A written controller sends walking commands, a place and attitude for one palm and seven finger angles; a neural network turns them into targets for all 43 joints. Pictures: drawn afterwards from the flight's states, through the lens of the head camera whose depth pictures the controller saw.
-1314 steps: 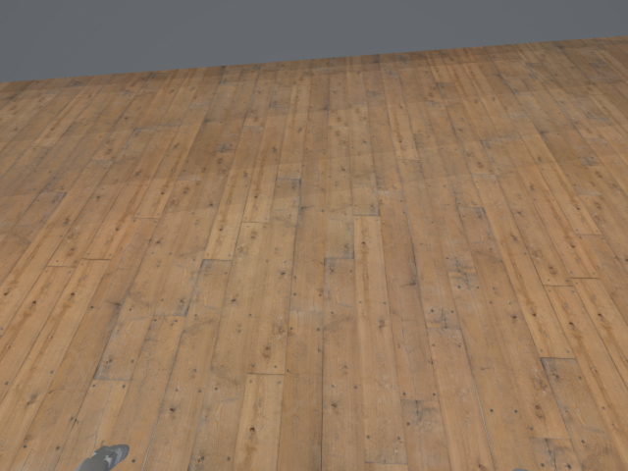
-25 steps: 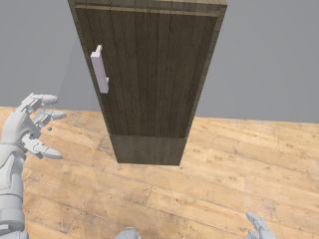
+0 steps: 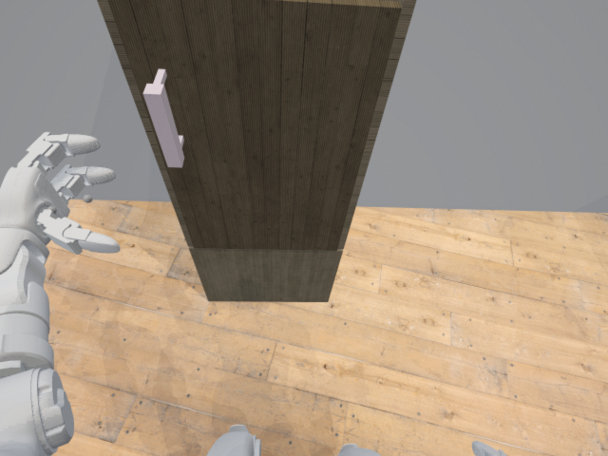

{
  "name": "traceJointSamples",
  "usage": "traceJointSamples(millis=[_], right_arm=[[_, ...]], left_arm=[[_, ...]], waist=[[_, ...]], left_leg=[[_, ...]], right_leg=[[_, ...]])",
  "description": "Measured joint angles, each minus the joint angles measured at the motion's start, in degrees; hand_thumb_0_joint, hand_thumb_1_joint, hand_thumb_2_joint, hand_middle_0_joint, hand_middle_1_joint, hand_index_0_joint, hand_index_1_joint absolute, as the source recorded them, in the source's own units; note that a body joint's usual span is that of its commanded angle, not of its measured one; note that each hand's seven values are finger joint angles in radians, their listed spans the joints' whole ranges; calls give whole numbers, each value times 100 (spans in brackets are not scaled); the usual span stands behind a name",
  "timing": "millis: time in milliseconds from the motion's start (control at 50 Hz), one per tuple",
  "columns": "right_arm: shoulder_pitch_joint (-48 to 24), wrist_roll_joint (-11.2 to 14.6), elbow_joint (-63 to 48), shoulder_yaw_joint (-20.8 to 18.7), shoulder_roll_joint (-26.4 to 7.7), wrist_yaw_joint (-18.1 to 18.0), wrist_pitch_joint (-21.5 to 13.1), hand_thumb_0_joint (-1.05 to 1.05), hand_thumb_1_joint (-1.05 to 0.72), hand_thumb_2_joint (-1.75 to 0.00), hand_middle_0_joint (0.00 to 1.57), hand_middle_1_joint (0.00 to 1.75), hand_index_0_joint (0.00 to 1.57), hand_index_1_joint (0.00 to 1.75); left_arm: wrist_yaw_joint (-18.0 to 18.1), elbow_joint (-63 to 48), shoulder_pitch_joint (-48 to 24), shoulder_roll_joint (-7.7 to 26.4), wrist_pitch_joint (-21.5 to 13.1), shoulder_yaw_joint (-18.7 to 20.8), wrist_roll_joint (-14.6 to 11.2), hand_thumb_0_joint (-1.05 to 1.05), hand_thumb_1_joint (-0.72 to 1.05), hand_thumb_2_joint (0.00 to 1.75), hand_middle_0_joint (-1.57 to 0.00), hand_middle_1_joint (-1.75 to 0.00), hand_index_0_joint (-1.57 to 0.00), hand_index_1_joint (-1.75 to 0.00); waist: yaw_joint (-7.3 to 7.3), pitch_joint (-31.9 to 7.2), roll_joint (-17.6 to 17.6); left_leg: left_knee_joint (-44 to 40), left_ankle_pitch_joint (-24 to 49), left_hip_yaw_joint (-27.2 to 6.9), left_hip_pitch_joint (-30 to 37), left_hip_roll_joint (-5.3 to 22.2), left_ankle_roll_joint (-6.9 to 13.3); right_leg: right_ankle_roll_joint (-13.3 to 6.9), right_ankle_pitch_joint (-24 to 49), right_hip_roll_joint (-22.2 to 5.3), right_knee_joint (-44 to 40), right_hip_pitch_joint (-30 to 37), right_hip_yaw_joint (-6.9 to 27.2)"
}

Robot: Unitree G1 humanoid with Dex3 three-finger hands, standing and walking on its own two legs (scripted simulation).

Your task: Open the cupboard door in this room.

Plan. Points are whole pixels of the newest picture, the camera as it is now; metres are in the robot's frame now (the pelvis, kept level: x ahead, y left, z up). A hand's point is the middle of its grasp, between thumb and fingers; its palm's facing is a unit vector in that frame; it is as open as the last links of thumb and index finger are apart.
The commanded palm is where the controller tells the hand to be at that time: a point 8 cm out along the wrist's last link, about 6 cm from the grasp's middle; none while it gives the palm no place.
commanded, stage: move the hooked fingers beside the handle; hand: left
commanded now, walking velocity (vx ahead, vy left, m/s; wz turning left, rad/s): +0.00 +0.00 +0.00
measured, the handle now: (168, 120) +0.58 +0.21 +0.08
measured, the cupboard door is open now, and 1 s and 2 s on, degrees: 0 0 0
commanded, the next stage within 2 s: slide the fingers in behind the handle in 1.72 s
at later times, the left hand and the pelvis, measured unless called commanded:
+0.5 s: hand (109, 156) +0.49 +0.27 +0.09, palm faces +0.00 -1.00 +0.00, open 14.0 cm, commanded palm +0.48 +0.31 +0.08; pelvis +0.00 +0.01 -0.01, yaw -1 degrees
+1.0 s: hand (117, 148) +0.52 +0.27 +0.08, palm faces +0.02 -1.00 +0.00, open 14.0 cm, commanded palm +0.50 +0.30 +0.08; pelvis +0.01 +0.02 -0.01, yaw -2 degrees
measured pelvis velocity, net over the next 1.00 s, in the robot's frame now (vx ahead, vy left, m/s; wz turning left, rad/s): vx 0.01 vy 0.02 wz -0.04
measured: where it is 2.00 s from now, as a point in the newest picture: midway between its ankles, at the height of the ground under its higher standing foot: outside the picture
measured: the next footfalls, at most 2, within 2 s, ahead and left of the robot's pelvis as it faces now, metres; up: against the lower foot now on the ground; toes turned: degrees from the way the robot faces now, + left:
none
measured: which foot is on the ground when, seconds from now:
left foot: down 0.00-1.00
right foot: down 0.00-1.00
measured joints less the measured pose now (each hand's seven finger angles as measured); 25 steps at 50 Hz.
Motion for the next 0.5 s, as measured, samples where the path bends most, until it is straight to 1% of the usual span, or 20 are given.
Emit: traceJointSamples(millis=[80, 160, 280, 400, 500], right_arm=[[7, -4, 70, 5, -43, -5, 70, 1, -90, -90, 20, 30, 21, 30], [2, -23, 124, 7, -75, -13, 122, 1, -90, -90, 20, 30, 21, 30], [77, -75, 169, -23, -86, 22, 208, 1, -90, -90, 20, 30, 21, 30], [209, -94, 122, 24, -67, 53, 343, 0, -91, -90, 20, 30, 21, 30], [326, -143, 151, 40, -45, 85, 419, 0, -90, -90, 20, 30, 21, 30]], left_arm=[[-113, 524, -473, 209, -22, -80, 74, -2, -50, 30, -30, -120, -29, -120], [-171, 893, -885, 365, -54, -89, 164, -2, -50, 30, -30, -120, -29, -120], [-97, 1012, -1215, 450, -182, 57, 286, -2, -50, 30, -30, -120, -29, -120], [31, 1412, -1576, 745, -20, 151, 489, -2, -50, 30, -30, -120, -30, -120], [115, 1460, -1811, 850, -83, 100, 573, -2, -50, 30, -30, -120, -29, -120]], waist=[[-42, 21, -6], [-121, 43, -34], [-252, 24, -52], [-411, 9, -42], [-462, 32, -9]], left_leg=[[105, -7, -50, -197, -3, 5], [215, -15, -63, -434, 2, 16], [342, -64, -29, -677, 37, 39], [421, -113, 0, -837, 64, 71], [471, -137, -3, -972, 69, 92]], right_leg=[[2, -12, 3, 77, -166, -50], [12, -19, 9, 176, -393, -63], [37, -29, 37, 265, -636, -25], [70, -39, 60, 298, -788, 9], [93, -34, 66, 295, -897, 8]])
